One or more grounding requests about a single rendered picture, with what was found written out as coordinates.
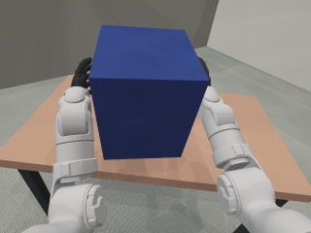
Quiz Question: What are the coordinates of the carton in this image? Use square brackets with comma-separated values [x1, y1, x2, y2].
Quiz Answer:
[88, 24, 210, 160]

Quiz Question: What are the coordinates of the robot right upper arm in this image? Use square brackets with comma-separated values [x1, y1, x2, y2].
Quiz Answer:
[217, 167, 311, 233]

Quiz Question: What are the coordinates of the table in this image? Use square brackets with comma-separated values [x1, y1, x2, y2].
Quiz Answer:
[0, 75, 311, 233]

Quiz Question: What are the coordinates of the robot left upper arm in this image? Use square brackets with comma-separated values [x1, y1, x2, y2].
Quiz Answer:
[21, 183, 108, 233]

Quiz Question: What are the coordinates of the left robot hand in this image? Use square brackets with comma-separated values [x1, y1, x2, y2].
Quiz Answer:
[70, 57, 92, 95]

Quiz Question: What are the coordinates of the robot right forearm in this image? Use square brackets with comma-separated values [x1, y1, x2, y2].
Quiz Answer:
[197, 85, 276, 202]

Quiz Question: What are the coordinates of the right robot hand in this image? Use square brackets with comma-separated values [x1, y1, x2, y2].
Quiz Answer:
[198, 57, 211, 86]

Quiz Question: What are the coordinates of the robot left forearm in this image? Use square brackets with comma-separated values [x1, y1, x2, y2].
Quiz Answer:
[48, 86, 98, 222]

